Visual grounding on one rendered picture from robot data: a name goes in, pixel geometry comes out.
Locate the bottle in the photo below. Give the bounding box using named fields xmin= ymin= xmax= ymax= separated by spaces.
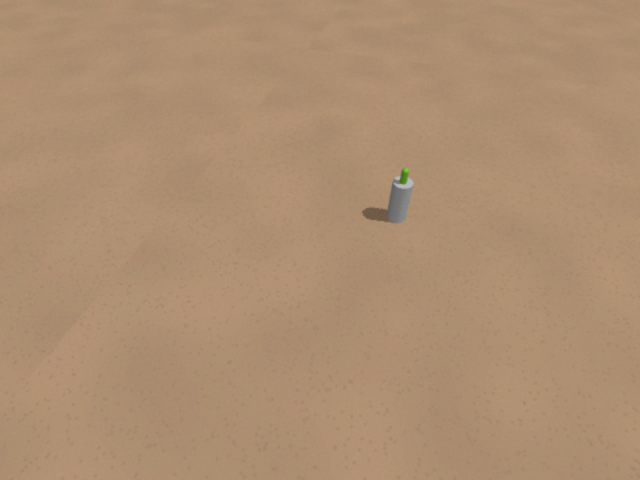
xmin=387 ymin=168 xmax=413 ymax=223

